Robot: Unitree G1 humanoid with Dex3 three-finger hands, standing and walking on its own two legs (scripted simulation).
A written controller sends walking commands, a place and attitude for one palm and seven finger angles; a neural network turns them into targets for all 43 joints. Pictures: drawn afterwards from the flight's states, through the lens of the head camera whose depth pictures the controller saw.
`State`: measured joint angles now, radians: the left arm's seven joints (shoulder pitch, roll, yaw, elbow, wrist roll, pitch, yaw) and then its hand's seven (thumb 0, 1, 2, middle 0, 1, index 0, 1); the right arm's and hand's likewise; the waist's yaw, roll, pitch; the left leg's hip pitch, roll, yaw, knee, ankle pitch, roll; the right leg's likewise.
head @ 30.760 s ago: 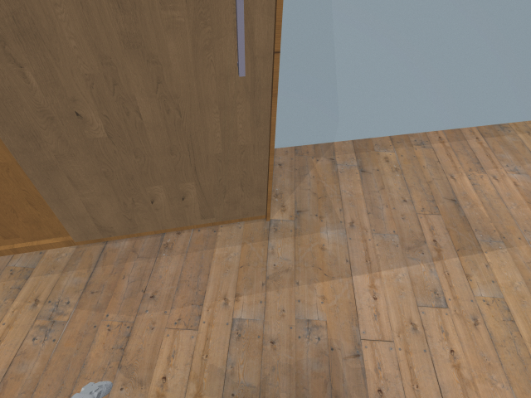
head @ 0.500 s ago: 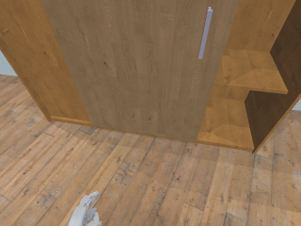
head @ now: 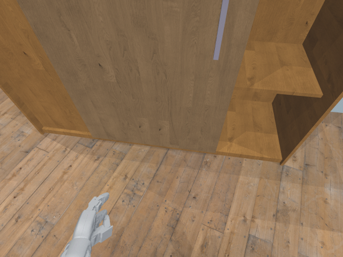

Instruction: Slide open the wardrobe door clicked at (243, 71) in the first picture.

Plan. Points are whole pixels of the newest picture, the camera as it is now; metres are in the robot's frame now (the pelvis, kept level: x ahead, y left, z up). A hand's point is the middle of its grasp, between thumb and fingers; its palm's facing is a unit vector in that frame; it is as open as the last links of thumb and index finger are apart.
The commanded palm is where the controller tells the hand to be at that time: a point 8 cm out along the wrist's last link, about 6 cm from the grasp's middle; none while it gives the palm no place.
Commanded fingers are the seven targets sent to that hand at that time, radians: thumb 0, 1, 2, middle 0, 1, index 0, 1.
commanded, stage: stop stepping back and stand still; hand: right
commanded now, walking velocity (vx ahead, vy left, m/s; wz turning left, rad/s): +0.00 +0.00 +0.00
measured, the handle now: (220, 28) +0.78 -0.12 +0.12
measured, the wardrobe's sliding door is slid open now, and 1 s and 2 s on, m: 0.43 0.43 0.43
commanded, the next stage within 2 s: let the arm hang, fingers relaxed in 0.78 s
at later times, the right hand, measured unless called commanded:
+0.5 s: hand out of the picture +0.18 -0.29 +0.17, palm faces +0.43 +0.78 -0.45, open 7.4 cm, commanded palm +0.12 -0.32 +0.18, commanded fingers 0.00 -0.90 -0.90 0.20 0.30 0.20 0.30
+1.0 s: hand (328, 244) +0.17 -0.29 +0.01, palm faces +0.17 +0.86 -0.48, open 7.4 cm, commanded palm none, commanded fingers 0.00 -0.90 -0.90 0.20 0.30 0.20 0.30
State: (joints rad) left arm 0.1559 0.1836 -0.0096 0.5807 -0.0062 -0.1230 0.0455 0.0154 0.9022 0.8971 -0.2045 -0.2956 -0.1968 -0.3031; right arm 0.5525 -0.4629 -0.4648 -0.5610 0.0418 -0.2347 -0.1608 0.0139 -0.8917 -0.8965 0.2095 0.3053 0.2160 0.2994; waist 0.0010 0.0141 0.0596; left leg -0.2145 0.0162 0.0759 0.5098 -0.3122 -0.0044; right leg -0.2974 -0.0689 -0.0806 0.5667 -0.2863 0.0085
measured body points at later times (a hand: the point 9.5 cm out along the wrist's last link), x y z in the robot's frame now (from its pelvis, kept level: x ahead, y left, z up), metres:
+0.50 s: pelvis -0.02 -0.02 +0.00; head -0.01 -0.03 +0.45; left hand +0.14 +0.21 -0.08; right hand +0.15 -0.33 +0.19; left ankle -0.03 +0.12 -0.73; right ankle +0.00 -0.12 -0.73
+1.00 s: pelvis -0.04 -0.03 +0.00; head -0.04 +0.00 +0.45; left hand +0.13 +0.22 -0.11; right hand +0.15 -0.33 +0.04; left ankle -0.03 +0.12 -0.73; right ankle +0.00 -0.12 -0.73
